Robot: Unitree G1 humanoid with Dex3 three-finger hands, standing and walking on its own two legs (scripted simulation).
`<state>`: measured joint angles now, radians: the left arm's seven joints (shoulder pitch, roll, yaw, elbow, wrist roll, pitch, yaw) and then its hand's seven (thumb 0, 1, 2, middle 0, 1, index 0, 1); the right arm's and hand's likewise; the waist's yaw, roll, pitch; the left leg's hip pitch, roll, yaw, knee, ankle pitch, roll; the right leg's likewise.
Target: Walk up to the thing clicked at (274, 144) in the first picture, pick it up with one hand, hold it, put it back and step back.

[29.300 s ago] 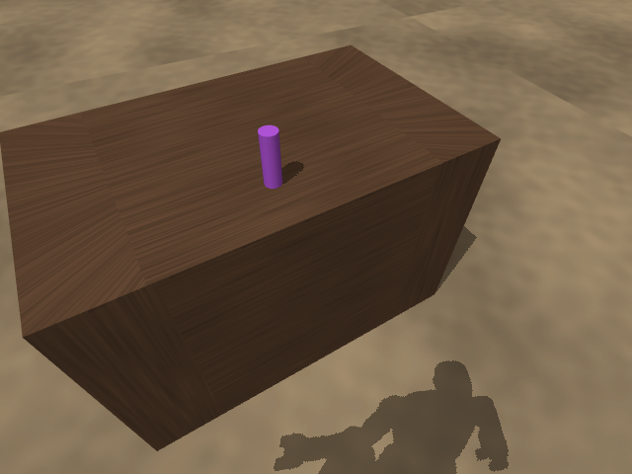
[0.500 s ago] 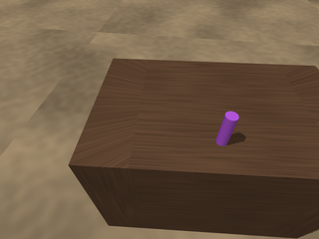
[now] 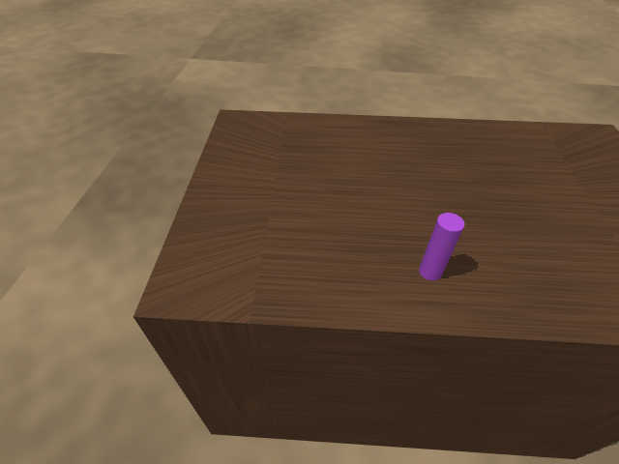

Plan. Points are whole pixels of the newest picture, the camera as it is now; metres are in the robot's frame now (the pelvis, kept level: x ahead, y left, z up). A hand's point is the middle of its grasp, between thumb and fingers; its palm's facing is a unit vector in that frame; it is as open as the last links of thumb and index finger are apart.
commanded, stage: stand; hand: right
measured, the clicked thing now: (439, 248) +0.48 -0.21 -0.02
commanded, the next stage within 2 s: step back in 0.34 s
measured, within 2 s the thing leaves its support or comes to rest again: neither
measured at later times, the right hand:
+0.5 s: hand out of the picture +0.07 -0.26 -0.17, palm faces -0.03 +0.93 -0.37, open 7.3 cm
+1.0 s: hand out of the picture -0.01 -0.21 -0.16, palm faces +0.01 +0.91 -0.42, open 7.3 cm
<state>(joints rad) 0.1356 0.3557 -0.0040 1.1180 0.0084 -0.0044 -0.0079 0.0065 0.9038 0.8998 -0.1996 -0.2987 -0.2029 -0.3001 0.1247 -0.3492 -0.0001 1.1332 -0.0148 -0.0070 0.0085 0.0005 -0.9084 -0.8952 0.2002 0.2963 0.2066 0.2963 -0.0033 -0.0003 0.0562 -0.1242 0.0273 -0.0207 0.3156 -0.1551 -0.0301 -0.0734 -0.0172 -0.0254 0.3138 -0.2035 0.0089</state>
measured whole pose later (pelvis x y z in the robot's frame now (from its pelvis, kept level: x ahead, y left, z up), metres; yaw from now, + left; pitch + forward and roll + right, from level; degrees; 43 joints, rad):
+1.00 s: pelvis -0.09 +0.06 -0.02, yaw -2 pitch -1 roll -1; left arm 0.10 0.40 0.06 0.88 0.01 0.07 0.02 0.01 0.90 0.90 -0.20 -0.30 -0.20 -0.30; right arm 0.11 -0.34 -0.05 0.87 -0.02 0.03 -0.02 0.00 -0.90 -0.89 0.20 0.30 0.21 0.30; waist -0.02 -0.04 0.21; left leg -0.29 -0.01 0.05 0.57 -0.26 0.06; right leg -0.35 0.07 0.14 0.95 -0.48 0.02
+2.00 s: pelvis -0.38 +0.04 -0.03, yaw -3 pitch -4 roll -2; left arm 0.22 0.37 0.08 0.88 0.03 0.06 -0.02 0.01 0.91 0.90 -0.20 -0.30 -0.20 -0.30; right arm 0.06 -0.42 -0.06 0.81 -0.03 0.05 -0.01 0.00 -0.90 -0.89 0.20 0.30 0.21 0.30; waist 0.01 0.06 0.19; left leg -0.46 0.08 -0.03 0.66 -0.19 0.00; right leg -0.21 0.04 0.01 0.65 -0.39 0.00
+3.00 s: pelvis -0.65 +0.00 -0.03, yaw +3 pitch -2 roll +1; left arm 0.20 0.40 0.07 0.92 0.04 0.01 -0.01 0.01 0.90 0.90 -0.20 -0.30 -0.21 -0.30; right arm 0.21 -0.38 -0.06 0.98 -0.04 0.03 0.01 0.00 -0.91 -0.90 0.20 0.30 0.21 0.30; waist 0.03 0.01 0.09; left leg -0.25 -0.03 -0.04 0.63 -0.36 0.00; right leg -0.30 -0.07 -0.02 0.71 -0.37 0.01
